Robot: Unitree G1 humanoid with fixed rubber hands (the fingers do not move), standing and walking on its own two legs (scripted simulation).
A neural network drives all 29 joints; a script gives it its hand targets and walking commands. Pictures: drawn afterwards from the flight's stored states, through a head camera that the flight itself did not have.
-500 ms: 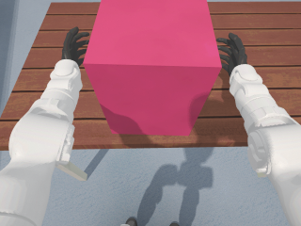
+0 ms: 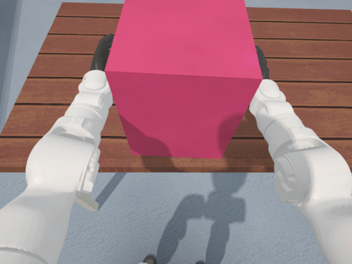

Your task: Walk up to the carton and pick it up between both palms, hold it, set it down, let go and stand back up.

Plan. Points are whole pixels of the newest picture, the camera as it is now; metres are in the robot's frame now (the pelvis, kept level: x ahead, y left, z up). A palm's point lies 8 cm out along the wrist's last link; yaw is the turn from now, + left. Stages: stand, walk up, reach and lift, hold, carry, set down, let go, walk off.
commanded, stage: reach and lift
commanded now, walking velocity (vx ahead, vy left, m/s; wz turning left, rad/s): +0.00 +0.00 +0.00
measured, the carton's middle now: (180, 72) +0.53 +0.04 +0.09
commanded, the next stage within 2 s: none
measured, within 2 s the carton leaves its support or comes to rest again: leaves its support in 1.36 s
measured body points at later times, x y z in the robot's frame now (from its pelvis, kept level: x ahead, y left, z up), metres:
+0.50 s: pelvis +0.00 +0.00 +0.00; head +0.09 +0.02 +0.44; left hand +0.49 +0.20 +0.13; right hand +0.50 -0.13 +0.12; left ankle +0.01 +0.12 -0.73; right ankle +0.00 -0.12 -0.73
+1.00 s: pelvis +0.00 +0.00 +0.00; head +0.09 +0.02 +0.44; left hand +0.49 +0.20 +0.12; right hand +0.50 -0.13 +0.11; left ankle +0.01 +0.12 -0.73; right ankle +0.00 -0.12 -0.73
